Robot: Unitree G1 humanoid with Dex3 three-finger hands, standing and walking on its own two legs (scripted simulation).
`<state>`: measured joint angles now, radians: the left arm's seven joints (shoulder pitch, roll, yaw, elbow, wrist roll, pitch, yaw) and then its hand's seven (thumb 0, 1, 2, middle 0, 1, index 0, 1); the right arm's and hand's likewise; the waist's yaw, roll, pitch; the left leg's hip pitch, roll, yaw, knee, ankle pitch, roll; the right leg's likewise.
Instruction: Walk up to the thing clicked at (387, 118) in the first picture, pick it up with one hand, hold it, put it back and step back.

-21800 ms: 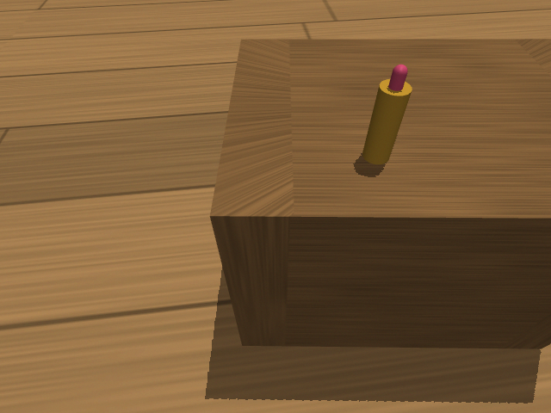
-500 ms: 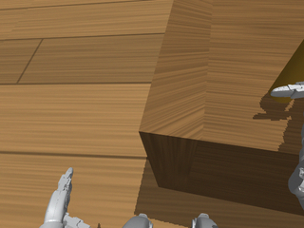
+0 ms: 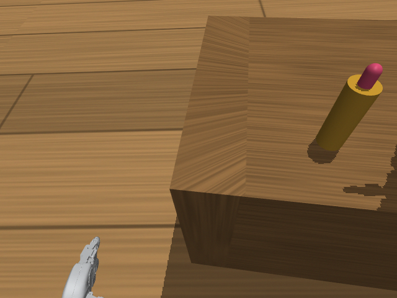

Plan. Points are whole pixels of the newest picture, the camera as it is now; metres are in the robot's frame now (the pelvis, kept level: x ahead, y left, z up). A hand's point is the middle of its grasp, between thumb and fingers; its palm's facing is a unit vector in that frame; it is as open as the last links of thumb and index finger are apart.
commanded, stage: sink last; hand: right
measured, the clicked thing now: (349, 109) +0.48 -0.26 +0.10
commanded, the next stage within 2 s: home in 1.04 s
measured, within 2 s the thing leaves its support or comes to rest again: neither
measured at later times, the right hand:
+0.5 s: hand out of the picture +0.26 -0.30 +0.15, palm faces +0.43 +0.82 -0.37, open 17.5 cm
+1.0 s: hand out of the picture +0.14 -0.26 +0.15, palm faces +0.48 +0.75 -0.46, open 17.5 cm
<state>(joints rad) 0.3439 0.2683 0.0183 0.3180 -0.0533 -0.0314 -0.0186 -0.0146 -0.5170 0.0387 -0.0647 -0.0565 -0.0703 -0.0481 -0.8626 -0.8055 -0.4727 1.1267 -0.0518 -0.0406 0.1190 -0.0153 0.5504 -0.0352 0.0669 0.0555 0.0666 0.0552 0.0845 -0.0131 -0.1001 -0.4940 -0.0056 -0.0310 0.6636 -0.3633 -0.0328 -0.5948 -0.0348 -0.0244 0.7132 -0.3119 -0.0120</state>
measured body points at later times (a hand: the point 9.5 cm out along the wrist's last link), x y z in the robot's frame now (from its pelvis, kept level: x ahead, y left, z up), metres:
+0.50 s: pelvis +0.01 +0.00 +0.01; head +0.00 +0.01 +0.46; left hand +0.16 +0.27 -0.06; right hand +0.23 -0.34 +0.17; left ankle -0.03 +0.14 -0.72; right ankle +0.02 -0.11 -0.72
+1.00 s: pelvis -0.02 +0.03 +0.02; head -0.03 +0.06 +0.47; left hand +0.15 +0.30 -0.07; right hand +0.11 -0.30 +0.18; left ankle -0.03 +0.14 -0.72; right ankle +0.02 -0.11 -0.72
